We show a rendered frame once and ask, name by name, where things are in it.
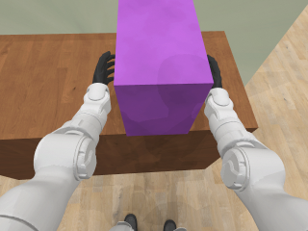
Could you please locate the left robot upper arm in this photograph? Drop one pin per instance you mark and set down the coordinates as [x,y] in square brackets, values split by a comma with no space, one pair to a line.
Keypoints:
[62,161]

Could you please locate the right robot upper arm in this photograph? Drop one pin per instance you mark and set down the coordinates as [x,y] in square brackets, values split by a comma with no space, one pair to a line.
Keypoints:
[257,177]

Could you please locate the robot left hand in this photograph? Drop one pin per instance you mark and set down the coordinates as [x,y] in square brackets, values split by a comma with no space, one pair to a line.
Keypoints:
[102,72]

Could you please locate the pedestal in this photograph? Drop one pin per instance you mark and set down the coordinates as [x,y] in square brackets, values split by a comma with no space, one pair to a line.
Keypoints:
[43,81]

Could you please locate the carton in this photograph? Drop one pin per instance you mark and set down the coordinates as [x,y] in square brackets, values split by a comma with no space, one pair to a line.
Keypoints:
[162,73]

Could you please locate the right robot foot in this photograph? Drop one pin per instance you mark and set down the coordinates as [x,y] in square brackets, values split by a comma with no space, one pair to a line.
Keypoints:
[169,225]

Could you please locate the robot foot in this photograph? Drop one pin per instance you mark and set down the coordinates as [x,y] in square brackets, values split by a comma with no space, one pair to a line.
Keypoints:
[169,225]
[132,220]

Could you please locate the robot right hand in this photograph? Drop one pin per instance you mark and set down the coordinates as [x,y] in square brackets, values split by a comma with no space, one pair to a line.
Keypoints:
[215,72]

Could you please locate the robot right forearm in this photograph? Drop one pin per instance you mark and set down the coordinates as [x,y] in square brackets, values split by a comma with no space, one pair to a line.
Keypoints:
[225,125]

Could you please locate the left robot foot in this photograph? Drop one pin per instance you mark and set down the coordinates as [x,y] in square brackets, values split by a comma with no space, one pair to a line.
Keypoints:
[132,220]

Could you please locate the robot left forearm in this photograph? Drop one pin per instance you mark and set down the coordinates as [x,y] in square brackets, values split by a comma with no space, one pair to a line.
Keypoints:
[91,118]

